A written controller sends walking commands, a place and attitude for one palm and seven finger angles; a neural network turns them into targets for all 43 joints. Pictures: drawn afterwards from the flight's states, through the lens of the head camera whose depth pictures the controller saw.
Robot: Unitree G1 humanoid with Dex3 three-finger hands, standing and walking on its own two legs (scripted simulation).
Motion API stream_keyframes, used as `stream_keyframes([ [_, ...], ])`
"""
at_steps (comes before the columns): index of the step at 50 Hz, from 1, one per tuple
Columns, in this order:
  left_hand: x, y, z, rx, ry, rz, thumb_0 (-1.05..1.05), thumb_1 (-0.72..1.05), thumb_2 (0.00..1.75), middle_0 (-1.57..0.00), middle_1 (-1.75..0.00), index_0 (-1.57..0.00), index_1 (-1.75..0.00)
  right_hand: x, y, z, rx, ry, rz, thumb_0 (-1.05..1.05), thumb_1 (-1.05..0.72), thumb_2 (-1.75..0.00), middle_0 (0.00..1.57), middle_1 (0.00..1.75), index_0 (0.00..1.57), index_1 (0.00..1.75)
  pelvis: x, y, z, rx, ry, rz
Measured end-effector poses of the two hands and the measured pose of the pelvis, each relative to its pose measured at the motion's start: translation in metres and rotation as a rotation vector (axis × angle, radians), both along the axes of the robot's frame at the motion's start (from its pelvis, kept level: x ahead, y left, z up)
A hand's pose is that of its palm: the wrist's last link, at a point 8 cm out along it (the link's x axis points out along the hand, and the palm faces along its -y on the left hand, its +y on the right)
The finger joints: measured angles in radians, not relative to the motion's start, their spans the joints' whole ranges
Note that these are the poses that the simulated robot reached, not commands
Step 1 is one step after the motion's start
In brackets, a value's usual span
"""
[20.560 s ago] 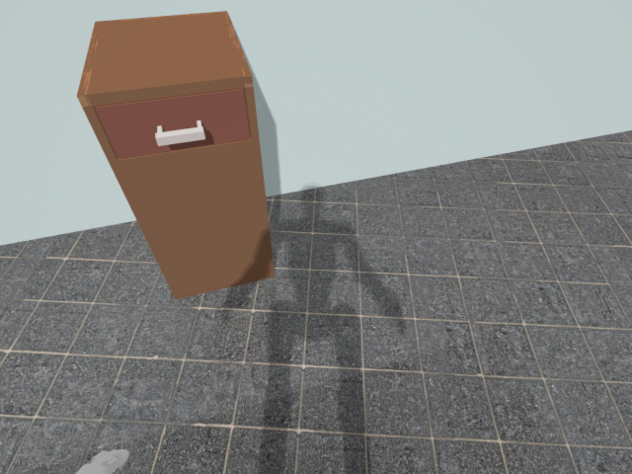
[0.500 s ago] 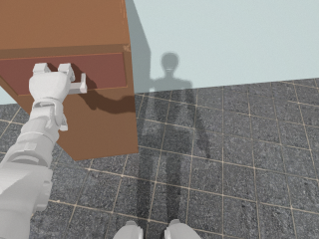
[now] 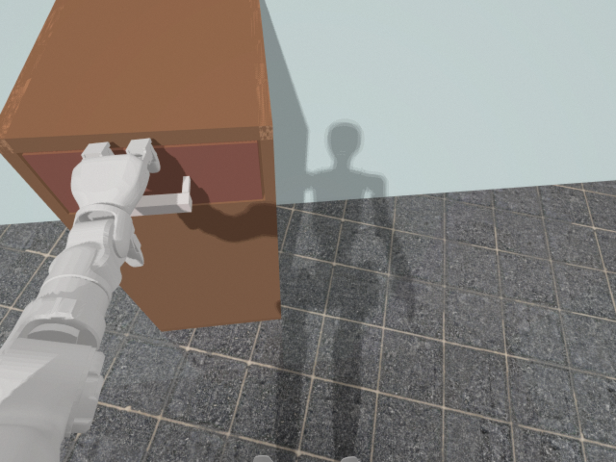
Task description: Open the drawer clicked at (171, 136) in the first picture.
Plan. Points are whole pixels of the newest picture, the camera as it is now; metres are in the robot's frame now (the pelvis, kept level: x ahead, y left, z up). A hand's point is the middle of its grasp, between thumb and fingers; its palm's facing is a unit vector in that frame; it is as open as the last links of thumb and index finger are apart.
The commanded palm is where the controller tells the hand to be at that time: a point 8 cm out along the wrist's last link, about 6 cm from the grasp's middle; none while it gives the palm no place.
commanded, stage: lift the fingers back up to retry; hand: left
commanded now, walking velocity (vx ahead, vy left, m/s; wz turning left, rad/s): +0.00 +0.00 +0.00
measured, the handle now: (155, 194) +0.52 +0.23 -0.01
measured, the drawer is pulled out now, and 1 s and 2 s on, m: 0.00 0.00 0.00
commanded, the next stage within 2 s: re-aim the fingers above the handle in 0.28 s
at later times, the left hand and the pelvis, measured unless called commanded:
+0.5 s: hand (128, 211) +0.44 +0.24 +0.04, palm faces -0.01 -0.03 -1.00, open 13.8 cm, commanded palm +0.43 +0.23 +0.10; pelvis +0.00 -0.01 +0.01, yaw +1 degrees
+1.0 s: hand (126, 205) +0.46 +0.25 +0.04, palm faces -0.05 -0.02 -1.00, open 13.8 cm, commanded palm +0.44 +0.24 +0.10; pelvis +0.00 -0.02 +0.01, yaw -1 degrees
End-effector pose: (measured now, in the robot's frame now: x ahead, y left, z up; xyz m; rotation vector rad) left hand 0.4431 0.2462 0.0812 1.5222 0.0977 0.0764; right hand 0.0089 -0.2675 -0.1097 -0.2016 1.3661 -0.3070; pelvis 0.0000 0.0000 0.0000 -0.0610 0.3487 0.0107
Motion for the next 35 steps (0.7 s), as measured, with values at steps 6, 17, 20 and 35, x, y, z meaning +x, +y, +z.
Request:
stream_keyframes([
  [6, 0.003, -0.007, 0.017, -0.010, 0.001, -0.007, -0.01, -0.49, 0.30, -0.31, -1.20, -0.32, -1.20, 0.023, 0.002, 0.003, 0.019, -0.042, 0.010, 0.00, -0.90, -0.90, 0.20, 0.30, 0.20, 0.30, 0.007, 0.000, 0.007, 0.005, -0.026, 0.002],
  [17, -0.014, -0.006, 0.013, 0.001, 0.064, -0.010, 0.00, -0.49, 0.30, -0.31, -1.20, -0.32, -1.20, 0.051, 0.003, 0.008, 0.040, -0.113, 0.037, 0.00, -0.90, -0.90, 0.20, 0.30, 0.20, 0.30, 0.008, -0.005, 0.012, 0.020, -0.053, -0.010],
  [20, -0.021, -0.006, 0.010, -0.002, 0.055, -0.035, 0.00, -0.49, 0.30, -0.31, -1.20, -0.32, -1.20, 0.053, 0.000, 0.008, 0.032, -0.110, 0.050, 0.00, -0.90, -0.90, 0.20, 0.30, 0.20, 0.30, 0.006, -0.007, 0.012, 0.021, -0.055, -0.002],
  [35, 0.001, -0.021, 0.020, 0.025, 0.023, 0.029, -0.01, -0.49, 0.30, -0.31, -1.20, -0.32, -1.20, 0.024, -0.013, 0.002, 0.025, -0.064, 0.017, 0.00, -0.90, -0.90, 0.20, 0.30, 0.20, 0.30, -0.002, -0.014, 0.008, 0.028, -0.036, -0.003],
])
